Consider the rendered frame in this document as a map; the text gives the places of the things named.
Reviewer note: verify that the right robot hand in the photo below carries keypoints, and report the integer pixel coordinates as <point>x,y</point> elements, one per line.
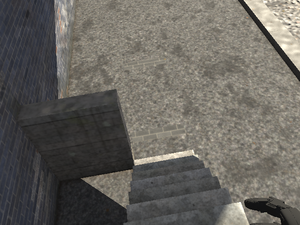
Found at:
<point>276,208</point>

